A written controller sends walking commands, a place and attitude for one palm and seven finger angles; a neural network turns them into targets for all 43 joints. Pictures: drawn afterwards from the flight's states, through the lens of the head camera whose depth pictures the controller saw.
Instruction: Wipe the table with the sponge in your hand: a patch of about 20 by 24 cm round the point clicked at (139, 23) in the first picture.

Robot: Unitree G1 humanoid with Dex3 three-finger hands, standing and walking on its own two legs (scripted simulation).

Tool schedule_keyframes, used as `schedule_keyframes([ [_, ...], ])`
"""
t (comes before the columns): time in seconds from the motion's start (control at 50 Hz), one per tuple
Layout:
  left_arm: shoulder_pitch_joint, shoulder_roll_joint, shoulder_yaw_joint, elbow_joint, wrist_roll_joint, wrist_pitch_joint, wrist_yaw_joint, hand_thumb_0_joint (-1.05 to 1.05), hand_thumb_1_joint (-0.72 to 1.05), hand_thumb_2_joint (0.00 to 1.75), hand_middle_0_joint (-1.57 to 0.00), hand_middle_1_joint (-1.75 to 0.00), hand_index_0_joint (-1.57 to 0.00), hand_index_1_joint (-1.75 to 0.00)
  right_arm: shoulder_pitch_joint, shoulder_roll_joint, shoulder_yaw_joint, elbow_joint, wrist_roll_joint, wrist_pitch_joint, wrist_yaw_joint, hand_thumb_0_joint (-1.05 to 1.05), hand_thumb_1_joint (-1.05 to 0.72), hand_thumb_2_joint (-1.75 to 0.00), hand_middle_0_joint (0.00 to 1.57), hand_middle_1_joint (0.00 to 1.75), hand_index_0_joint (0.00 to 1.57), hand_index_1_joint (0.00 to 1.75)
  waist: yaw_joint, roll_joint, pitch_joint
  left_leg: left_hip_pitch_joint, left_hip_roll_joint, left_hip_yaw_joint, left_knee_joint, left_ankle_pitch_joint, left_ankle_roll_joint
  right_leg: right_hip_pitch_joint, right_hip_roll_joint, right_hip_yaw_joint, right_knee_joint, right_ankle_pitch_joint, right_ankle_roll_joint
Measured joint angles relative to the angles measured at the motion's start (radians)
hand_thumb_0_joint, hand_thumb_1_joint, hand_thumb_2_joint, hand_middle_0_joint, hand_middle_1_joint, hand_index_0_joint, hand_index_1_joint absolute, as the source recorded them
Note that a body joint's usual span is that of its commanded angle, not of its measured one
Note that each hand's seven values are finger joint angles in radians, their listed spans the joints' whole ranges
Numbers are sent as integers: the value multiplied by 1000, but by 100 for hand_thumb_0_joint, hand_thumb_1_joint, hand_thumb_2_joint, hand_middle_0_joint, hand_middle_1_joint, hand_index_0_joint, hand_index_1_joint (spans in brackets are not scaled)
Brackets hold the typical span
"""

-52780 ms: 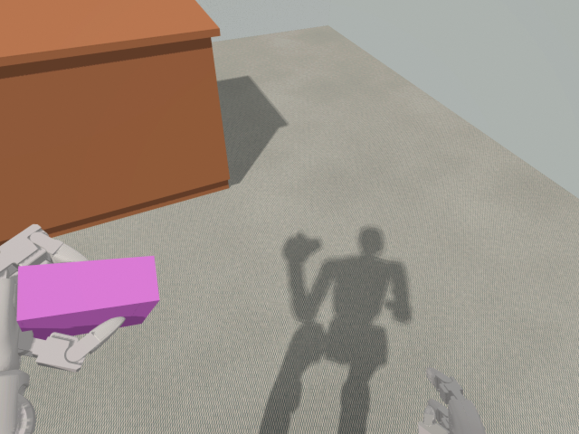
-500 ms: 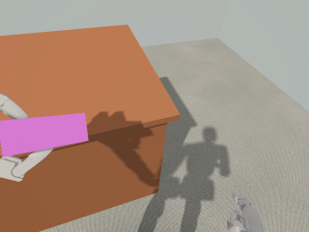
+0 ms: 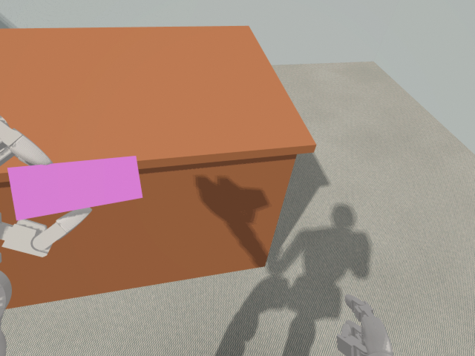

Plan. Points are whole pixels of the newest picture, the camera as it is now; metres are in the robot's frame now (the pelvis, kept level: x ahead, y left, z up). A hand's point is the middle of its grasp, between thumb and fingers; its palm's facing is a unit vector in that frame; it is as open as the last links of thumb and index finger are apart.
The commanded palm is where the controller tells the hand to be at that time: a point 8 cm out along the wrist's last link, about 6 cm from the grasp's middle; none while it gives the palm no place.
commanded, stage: stop stepping back and stand still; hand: left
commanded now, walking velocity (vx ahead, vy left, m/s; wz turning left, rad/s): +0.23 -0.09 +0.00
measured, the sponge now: (93, 184) +0.24 +0.22 +0.22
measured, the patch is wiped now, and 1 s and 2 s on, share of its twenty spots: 1.00 1.00 1.00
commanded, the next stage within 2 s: stand and wait in 1.74 s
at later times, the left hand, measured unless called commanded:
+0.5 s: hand (37, 223) +0.17 +0.22 +0.25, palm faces +0.38 -0.87 -0.31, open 9.1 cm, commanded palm +0.12 +0.26 +0.26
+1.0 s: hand (26, 231) +0.16 +0.23 +0.24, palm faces +0.35 -0.88 -0.33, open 9.1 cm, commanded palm +0.12 +0.28 +0.26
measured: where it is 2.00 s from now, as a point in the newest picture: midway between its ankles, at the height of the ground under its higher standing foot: outside the picture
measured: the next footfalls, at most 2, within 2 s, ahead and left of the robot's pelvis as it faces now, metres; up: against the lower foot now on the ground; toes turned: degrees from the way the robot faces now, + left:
left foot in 0.02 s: +0.01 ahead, +0.15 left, +0.00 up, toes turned +1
right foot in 0.32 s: -0.05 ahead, -0.08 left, +0.00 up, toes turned -8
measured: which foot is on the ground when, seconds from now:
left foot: up 0.00-0.00, down 0.02-0.32, up 0.34-0.56, down 0.58-1.00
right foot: down 0.00-0.04, up 0.06-0.30, down 0.32-1.00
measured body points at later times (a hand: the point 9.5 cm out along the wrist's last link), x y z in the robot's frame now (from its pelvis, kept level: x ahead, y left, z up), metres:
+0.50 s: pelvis -0.08 +0.01 +0.01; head -0.11 +0.01 +0.46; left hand +0.14 +0.27 +0.26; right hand +0.02 -0.26 -0.10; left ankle -0.02 +0.12 -0.69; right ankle -0.07 -0.09 -0.73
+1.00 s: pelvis -0.08 +0.03 +0.00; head -0.09 +0.03 +0.45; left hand +0.14 +0.28 +0.26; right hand +0.07 -0.21 -0.08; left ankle -0.01 +0.13 -0.73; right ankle -0.09 -0.07 -0.73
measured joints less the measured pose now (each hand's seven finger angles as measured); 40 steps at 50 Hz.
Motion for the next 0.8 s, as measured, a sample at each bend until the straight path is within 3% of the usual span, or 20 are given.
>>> schedule_keyframes([
  [0.02, -28, -4, -2, 24, -1, 4, 6, -1, -49, 107, -85, -144, -88, -147, -4, -15, 1, -19, 1, -7, -4, 1, -90, -90, 21, 30, 20, 30, -16, 25, -11, 64, 20, -9, -107, 24, 13, -15, 11, -10, 7, 5, 9],
  [0.04, -54, -5, -2, 46, -4, 6, 12, -1, -49, 107, -85, -144, -88, -147, -13, -25, -4, -31, 3, -14, -7, 1, -90, -90, 21, 30, 20, 30, -37, 44, -17, 90, 28, -16, -168, -50, 13, -38, 16, -20, 29, 0, 15],
  [0.08, -65, -4, 12, 75, -7, 13, 19, -1, -49, 107, -84, -144, -88, -147, -39, -5, -4, -34, 11, -17, -4, 1, -90, -90, 21, 30, 20, 30, -43, 7, 7, 89, 8, 19, -154, -38, 11, -77, 11, 0, 133, -97, 13],
  [0.14, 15, -21, 29, 57, -4, 26, 18, -1, -49, 107, -84, -145, -88, -147, -18, 20, 10, -53, 4, -45, 19, 1, -90, -90, 21, 30, 20, 30, -65, -1, 0, 106, 26, 58, -178, 30, 12, -127, 29, -64, 334, -162, 17],
  [0.18, 57, -37, 10, 25, -1, 22, 11, -1, -49, 107, -84, -145, -88, -147, 15, 24, 13, -45, 2, -66, 39, 1, -90, -90, 21, 30, 20, 30, -76, 7, -12, 119, 42, 63, -208, 52, 8, -125, 32, -104, 393, -154, 13],
  [0.24, 98, -46, -23, -17, -2, 6, 7, -1, -49, 107, -84, -145, -88, -147, 57, 12, 18, -15, -2, -67, 51, 1, -90, -90, 21, 30, 20, 30, -75, 33, -27, 124, 70, 69, -235, 73, 3, -55, 26, -145, 301, -162, -2],
  [0.3, 94, -10, -19, -11, 1, -9, 12, -1, -49, 107, -84, -145, -88, -147, 94, -1, 16, 5, -12, -49, 41, 1, -90, -90, 21, 30, 20, 30, -75, 68, -39, 94, 94, 62, -201, 55, -2, 76, 29, -175, 104, -192, -27],
  [0.32, 82, 13, -8, -2, 3, -9, 16, -1, -49, 107, -84, -145, -88, -147, 106, -3, 14, 7, -13, -41, 38, 1, -90, -90, 21, 30, 20, 30, -76, 64, -47, 64, 91, 62, -155, 10, 0, 127, 25, -170, 22, -194, -44],
  [0.36, 43, 19, 2, 30, 7, -13, 17, -1, -49, 107, -85, -145, -88, -147, 101, -20, 5, 36, -9, -25, 34, 1, -90, -90, 21, 30, 20, 30, -61, 83, -42, -20, 86, 26, 19, -104, 13, 114, 38, -167, -6, -79, -77],
  [0.4, 16, -6, -3, 74, 4, -20, 11, -1, -49, 107, -85, -145, -88, -147, 90, -39, -3, 79, -9, -17, 29, 1, -90, -90, 21, 30, 20, 30, -60, 104, -23, -83, 64, -10, 186, -101, 13, 125, 49, -168, -17, -64, -79],
  [0.44, 23, -24, -1, 108, 2, -20, 8, -1, -49, 107, -85, -145, -88, -147, 97, -47, -12, 93, -4, -11, 30, 1, -90, -90, 21, 30, 20, 30, -65, 99, -22, -109, 41, -6, 246, -66, 11, 144, 45, -154, -50, -52, -73],
  [0.48, 49, -32, 3, 118, 4, -19, 9, -1, -49, 107, -85, -145, -88, -147, 107, -52, -17, 85, -1, -9, 25, 1, -90, -90, 21, 30, 20, 30, -75, 84, -21, -92, 32, 17, 180, -39, 15, 162, 36, -134, -76, -37, -69],
  [0.54, 81, -32, -8, 91, 7, -21, 17, -1, -49, 107, -84, -145, -88, -147, 120, -61, -21, 58, -4, -18, 14, 1, -90, -90, 21, 30, 20, 30, -94, 64, -13, -11, 32, 46, -34, 0, 28, 175, 27, -123, -75, -36, -62],
  [0.58, 91, -30, -21, 53, 8, -30, 21, -1, -49, 107, -84, -145, -88, -147, 125, -77, -26, 38, -10, -30, 7, 1, -90, -90, 21, 30, 20, 30, -104, 75, -13, 49, 38, 31, -171, -1, 42, 160, 37, -131, -37, -57, -55],
  [0.62, 82, -24, -24, 31, 14, -44, 25, -1, -49, 107, -85, -145, -88, -147, 112, -80, -33, 36, -14, -36, 2, 1, -91, -90, 21, 30, 20, 30, -109, 74, -4, 39, 39, 25, -179, 114, 42, 134, 39, -131, 26, -116, -49],
  [0.7, 54, 0, 10, 60, 27, -49, 31, -1, -49, 108, -85, -145, -88, -147, 100, -46, -31, 29, -13, -44, 7, 1, -91, -90, 20, 30, 19, 29, -104, 67, -9, 32, 28, 31, -188, 138, 27, 111, 37, -133, 124, -219, -34],
  [0.74, 46, 9, 33, 79, 26, -44, 33, -1, -49, 108, -85, -145, -88, -147, 100, -30, -21, 23, -11, -52, 15, 1, -91, -90, 20, 30, 19, 29, -99, 73, -14, 24, 20, 27, -196, 145, 22, 156, 35, -148, 22, -172, -34],
  [0.8, 51, -12, 38, 92, 20, -44, 26, -1, -49, 107, -85, -145, -88, -147, 80, -24, -7, 32, -7, -53, 33, 1, -91, -90, 20, 30, 19, 30, -88, 124, 1, 10, 40, 1, -169, 133, 18, 179, 62, -168, -40, -76, -71],
])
